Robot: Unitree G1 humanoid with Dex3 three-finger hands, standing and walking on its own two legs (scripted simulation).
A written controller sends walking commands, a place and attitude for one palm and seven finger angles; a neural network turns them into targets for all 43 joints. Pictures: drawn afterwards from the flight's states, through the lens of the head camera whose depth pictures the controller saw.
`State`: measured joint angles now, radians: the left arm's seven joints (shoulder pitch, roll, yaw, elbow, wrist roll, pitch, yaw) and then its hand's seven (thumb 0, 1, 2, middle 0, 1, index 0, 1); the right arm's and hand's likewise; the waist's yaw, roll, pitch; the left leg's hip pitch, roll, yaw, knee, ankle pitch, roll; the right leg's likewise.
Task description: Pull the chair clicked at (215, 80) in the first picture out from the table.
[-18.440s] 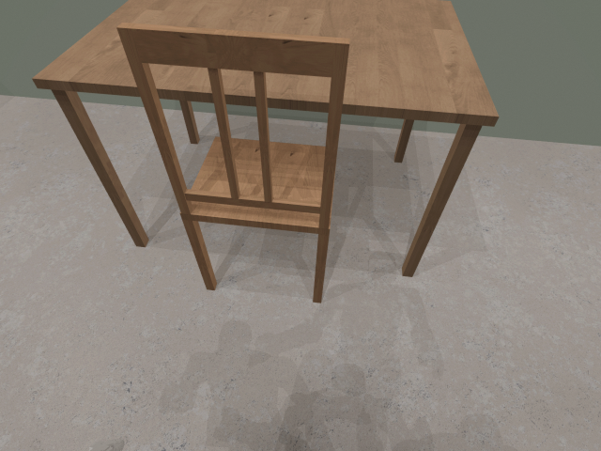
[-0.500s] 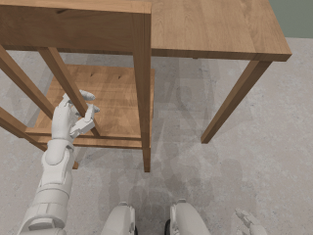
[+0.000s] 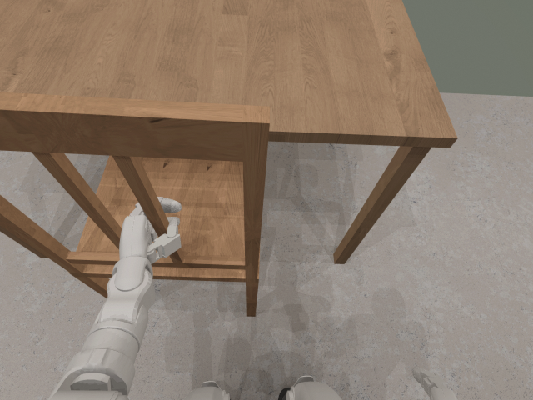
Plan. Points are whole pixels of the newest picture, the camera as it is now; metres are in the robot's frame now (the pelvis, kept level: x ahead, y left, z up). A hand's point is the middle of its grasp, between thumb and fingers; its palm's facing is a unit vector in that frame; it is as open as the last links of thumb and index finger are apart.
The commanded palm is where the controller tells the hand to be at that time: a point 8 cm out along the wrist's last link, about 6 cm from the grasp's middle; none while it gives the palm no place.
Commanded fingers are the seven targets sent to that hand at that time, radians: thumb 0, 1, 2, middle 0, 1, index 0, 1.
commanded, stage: step backward, pulling the chair out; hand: left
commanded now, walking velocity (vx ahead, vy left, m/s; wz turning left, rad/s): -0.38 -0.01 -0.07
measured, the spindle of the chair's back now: (102, 217) +0.40 +0.27 -0.03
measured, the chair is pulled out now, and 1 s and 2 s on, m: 0.03 0.14 0.19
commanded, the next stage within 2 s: none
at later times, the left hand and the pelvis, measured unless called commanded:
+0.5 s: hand (186, 273) +0.31 +0.12 -0.04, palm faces +0.06 -0.99 -0.16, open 5.1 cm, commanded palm +0.29 +0.17 -0.04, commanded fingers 0.00 0.90 0.90 -0.50 -1.45 -0.50 -1.45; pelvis -0.04 -0.01 +0.02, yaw -2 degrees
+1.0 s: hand (190, 299) +0.27 +0.11 -0.04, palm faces -0.02 -0.98 -0.18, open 5.2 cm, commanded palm +0.26 +0.16 -0.04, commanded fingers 0.00 0.90 0.90 -0.50 -1.45 -0.50 -1.45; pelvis -0.07 +0.00 +0.02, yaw -4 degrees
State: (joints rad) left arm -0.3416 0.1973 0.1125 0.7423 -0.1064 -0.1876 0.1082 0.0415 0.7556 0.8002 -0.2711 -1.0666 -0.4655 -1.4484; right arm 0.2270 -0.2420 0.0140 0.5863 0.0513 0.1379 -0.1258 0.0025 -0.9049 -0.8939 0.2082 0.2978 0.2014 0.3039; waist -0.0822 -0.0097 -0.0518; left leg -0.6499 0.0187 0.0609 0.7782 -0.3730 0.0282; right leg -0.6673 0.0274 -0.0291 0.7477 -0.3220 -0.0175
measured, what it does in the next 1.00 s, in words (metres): shifts its weight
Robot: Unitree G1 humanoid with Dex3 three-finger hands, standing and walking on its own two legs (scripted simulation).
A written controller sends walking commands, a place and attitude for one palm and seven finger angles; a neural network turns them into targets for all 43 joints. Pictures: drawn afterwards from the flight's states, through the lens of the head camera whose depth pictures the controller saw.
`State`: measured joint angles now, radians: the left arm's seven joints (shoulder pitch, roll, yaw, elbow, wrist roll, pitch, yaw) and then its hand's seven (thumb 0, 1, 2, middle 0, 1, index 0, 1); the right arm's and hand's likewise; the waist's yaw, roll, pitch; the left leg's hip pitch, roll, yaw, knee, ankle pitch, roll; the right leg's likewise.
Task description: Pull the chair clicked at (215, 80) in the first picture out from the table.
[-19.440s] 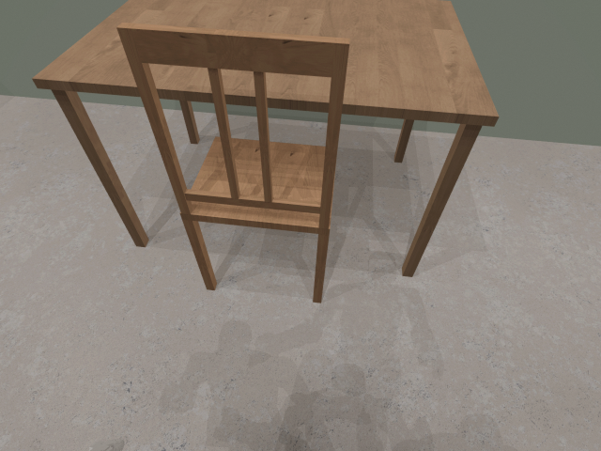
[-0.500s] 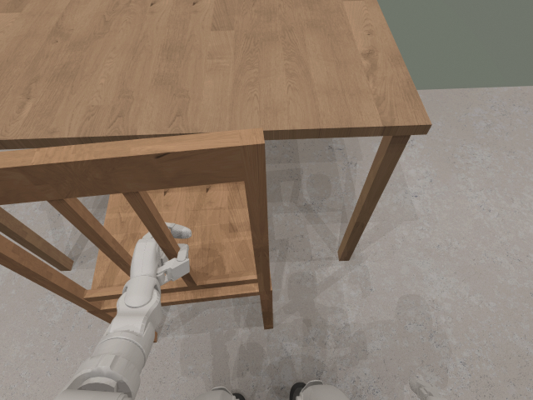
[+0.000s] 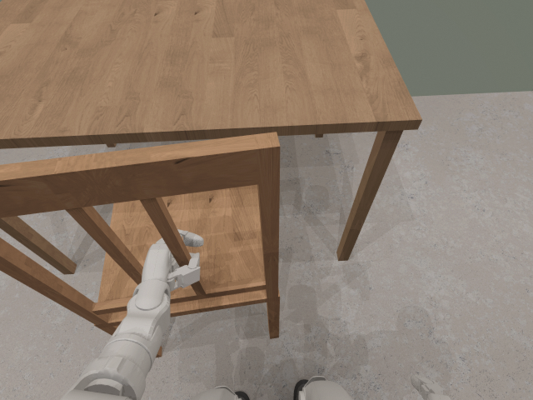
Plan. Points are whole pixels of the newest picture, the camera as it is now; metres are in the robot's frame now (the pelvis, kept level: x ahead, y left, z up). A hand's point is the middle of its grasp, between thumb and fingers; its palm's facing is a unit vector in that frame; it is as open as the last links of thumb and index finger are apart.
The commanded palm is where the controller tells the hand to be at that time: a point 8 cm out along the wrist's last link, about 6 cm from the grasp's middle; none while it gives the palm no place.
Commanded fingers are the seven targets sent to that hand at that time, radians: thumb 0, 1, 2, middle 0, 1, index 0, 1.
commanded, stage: step backward, pulling the chair out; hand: left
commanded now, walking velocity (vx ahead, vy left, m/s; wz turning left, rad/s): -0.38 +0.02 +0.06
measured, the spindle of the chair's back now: (127, 261) +0.34 +0.26 -0.05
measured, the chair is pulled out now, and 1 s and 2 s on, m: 0.14 0.19 0.19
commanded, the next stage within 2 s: none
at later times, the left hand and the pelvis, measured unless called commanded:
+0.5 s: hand (191, 281) +0.31 +0.14 -0.05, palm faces -0.01 -0.99 -0.17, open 5.1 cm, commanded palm +0.27 +0.19 -0.05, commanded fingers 0.00 0.90 0.90 -0.50 -1.45 -0.50 -1.45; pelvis -0.05 +0.03 +0.00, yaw +3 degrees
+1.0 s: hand (187, 295) +0.28 +0.14 -0.06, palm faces -0.01 -0.98 -0.19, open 5.3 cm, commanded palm +0.25 +0.19 -0.05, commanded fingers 0.00 0.90 0.90 -0.50 -1.45 -0.50 -1.45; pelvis -0.06 +0.03 +0.00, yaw +0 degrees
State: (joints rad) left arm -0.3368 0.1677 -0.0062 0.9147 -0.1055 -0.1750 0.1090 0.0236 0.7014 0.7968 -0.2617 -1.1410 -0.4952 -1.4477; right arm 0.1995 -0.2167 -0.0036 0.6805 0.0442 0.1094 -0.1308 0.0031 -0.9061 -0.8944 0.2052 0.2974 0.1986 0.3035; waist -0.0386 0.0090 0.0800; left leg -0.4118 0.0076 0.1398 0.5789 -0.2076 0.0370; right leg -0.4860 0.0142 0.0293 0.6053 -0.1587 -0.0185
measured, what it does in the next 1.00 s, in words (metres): steps on the spot: left foot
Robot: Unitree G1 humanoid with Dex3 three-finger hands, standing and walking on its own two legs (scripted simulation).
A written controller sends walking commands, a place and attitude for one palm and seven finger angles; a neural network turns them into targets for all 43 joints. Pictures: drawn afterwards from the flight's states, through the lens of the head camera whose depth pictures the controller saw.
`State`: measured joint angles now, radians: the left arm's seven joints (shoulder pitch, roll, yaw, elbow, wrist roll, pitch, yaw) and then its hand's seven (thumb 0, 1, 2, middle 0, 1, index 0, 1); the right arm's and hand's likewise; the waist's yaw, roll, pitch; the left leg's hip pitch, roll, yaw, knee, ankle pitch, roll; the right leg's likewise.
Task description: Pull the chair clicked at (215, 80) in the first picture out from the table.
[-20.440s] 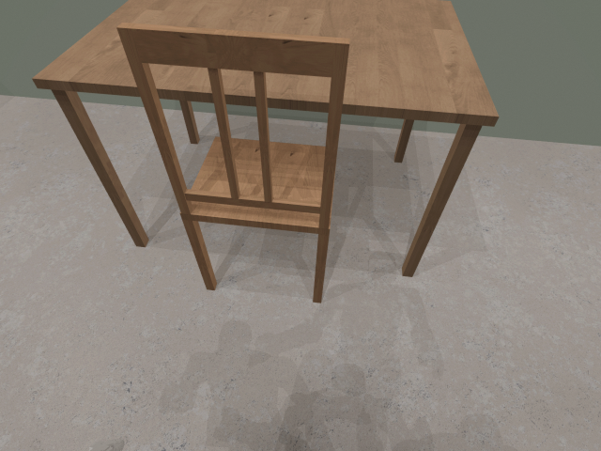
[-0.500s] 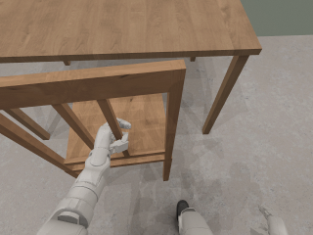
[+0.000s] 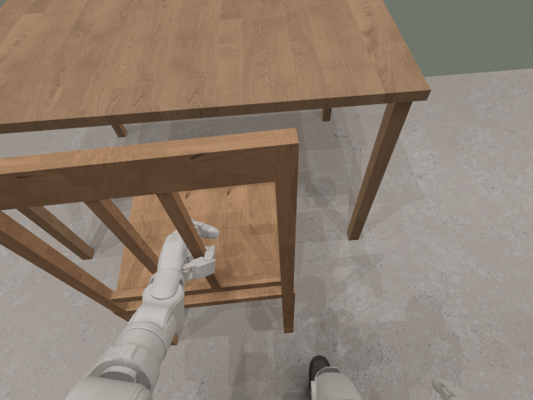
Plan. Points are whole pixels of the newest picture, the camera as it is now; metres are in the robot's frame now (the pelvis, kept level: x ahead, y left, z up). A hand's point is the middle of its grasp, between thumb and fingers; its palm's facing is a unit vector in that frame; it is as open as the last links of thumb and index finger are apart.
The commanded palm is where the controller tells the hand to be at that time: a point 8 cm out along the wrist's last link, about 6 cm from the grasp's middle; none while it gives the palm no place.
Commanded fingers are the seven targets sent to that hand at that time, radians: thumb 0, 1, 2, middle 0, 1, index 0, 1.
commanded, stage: step backward, pulling the chair out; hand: left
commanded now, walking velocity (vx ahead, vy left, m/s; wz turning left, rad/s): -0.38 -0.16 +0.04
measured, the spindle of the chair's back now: (144, 253) +0.36 +0.22 -0.05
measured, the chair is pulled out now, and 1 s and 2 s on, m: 0.19 0.19 0.19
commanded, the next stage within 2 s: stop walking, hand still on the chair in 1.52 s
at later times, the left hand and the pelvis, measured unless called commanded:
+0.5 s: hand (208, 263) +0.34 +0.11 -0.05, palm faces -0.01 -0.98 -0.19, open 5.3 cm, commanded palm +0.32 +0.16 -0.05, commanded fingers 0.00 0.90 0.90 -0.50 -1.45 -0.50 -1.45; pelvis +0.00 +0.00 +0.00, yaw -1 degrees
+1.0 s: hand (208, 264) +0.34 +0.11 -0.05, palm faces -0.01 -0.98 -0.19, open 5.3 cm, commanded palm +0.31 +0.16 -0.05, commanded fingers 0.00 0.90 0.90 -0.50 -1.45 -0.50 -1.45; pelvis +0.00 +0.00 +0.00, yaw +0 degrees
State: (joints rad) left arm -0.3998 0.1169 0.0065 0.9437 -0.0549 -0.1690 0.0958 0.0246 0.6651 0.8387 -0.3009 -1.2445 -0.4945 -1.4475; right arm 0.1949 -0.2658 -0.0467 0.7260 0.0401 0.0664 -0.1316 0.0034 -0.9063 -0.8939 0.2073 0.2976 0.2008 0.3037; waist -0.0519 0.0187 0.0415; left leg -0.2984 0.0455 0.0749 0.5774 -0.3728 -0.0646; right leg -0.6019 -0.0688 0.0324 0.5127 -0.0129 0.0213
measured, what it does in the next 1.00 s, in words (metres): stands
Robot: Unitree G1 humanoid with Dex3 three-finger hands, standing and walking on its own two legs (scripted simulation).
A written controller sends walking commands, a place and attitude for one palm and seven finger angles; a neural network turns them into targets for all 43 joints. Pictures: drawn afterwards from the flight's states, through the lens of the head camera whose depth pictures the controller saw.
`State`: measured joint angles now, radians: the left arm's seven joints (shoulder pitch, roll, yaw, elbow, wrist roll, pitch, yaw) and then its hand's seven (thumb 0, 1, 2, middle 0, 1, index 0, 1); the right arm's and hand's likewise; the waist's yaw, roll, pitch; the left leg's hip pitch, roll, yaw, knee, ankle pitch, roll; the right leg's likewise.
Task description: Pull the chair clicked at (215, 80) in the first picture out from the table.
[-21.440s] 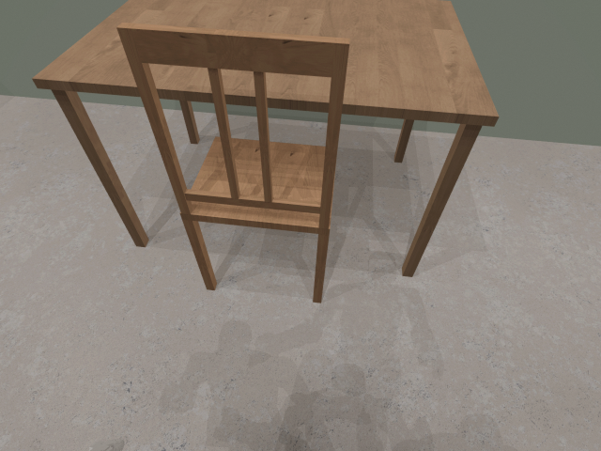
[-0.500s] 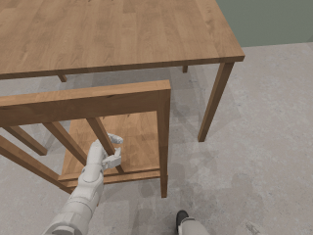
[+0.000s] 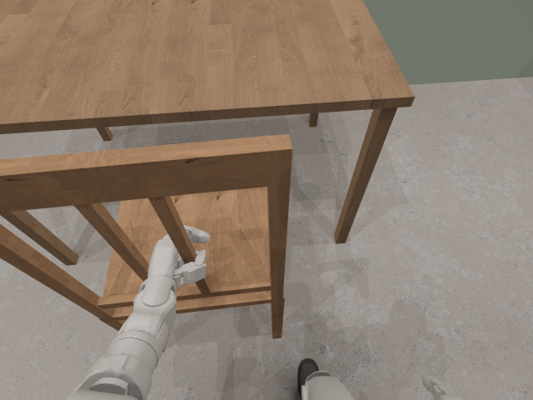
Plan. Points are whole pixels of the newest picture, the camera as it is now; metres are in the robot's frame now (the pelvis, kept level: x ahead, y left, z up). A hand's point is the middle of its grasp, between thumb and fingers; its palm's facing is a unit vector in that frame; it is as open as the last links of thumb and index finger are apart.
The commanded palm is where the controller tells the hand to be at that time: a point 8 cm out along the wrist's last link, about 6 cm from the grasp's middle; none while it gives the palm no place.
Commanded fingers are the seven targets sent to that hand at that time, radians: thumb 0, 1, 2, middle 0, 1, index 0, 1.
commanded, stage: step backward, pulling the chair out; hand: left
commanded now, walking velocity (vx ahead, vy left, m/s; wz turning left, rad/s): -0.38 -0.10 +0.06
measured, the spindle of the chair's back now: (134, 258) +0.35 +0.23 -0.05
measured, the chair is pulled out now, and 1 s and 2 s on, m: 0.19 0.19 0.19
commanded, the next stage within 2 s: stop walking, hand still on the chair in 0.52 s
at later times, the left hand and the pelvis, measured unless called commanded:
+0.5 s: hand (199, 266) +0.34 +0.12 -0.05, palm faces +0.01 -0.98 -0.20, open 5.3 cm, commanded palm +0.32 +0.16 -0.05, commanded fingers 0.00 0.90 0.90 -0.50 -1.45 -0.50 -1.45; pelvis +0.00 -0.01 +0.00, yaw +0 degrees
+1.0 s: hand (199, 265) +0.34 +0.12 -0.05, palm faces -0.02 -0.98 -0.18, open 5.4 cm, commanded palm +0.32 +0.17 -0.03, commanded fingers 0.00 0.90 0.90 -0.50 -1.45 -0.50 -1.45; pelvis +0.02 +0.01 +0.00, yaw +0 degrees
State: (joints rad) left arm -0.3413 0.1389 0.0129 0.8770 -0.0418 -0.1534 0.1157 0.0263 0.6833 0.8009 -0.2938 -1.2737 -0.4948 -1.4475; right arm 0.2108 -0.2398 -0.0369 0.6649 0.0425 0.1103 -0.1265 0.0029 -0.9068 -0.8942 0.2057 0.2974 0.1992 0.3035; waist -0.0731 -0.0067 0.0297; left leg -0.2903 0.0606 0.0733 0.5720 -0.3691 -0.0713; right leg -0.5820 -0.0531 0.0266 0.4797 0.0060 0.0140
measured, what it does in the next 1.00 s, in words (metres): stands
